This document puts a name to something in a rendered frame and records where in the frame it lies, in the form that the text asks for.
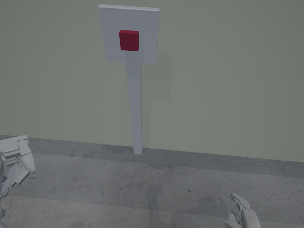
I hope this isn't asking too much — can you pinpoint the robot right hand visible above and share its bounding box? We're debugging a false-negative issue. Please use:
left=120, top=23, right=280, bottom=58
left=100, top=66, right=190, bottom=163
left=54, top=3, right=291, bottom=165
left=225, top=192, right=261, bottom=228

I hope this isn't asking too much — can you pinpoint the robot left hand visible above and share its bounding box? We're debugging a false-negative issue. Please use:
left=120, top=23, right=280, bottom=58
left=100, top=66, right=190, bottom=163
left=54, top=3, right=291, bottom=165
left=0, top=135, right=36, bottom=202

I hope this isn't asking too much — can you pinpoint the panel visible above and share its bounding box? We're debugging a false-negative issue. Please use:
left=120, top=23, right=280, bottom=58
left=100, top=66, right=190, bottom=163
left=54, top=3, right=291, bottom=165
left=97, top=4, right=160, bottom=155

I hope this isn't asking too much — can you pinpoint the button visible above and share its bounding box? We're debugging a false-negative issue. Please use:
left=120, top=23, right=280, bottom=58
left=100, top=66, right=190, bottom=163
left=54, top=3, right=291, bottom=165
left=119, top=30, right=139, bottom=51

